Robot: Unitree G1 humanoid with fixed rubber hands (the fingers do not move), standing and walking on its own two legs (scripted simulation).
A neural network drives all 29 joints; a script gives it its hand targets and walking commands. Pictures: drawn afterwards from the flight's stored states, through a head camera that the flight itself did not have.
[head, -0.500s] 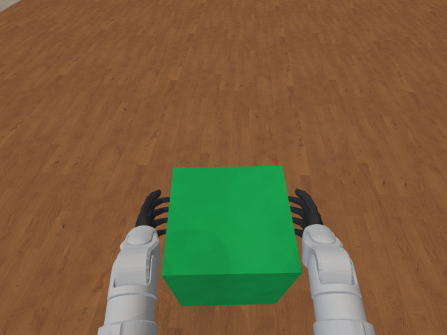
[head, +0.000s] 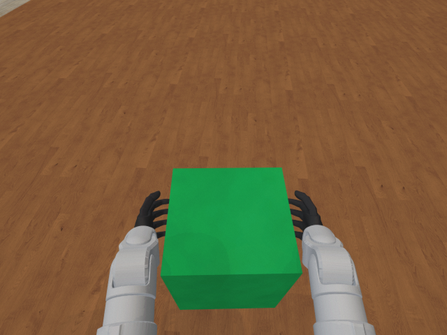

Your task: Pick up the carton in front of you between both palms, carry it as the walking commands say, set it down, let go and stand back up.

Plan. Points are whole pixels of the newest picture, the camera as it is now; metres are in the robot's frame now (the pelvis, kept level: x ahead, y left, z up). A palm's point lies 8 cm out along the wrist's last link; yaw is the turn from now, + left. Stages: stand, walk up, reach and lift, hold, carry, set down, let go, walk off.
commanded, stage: hold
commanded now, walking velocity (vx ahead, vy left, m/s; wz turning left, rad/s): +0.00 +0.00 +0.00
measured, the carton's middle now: (227, 243) +0.31 +0.01 -0.04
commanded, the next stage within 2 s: set down in 0.68 s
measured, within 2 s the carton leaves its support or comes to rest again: neither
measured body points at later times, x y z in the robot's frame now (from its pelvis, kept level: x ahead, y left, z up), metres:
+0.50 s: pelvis -0.03 +0.03 +0.01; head -0.05 +0.06 +0.46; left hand +0.28 +0.16 +0.03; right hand +0.26 -0.14 +0.04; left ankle +0.07 +0.14 -0.73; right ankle -0.07 -0.10 -0.73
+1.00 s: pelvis -0.04 +0.08 -0.01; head -0.05 +0.11 +0.44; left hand +0.32 +0.19 +0.02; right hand +0.29 -0.11 +0.03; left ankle +0.07 +0.14 -0.73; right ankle -0.07 -0.09 -0.73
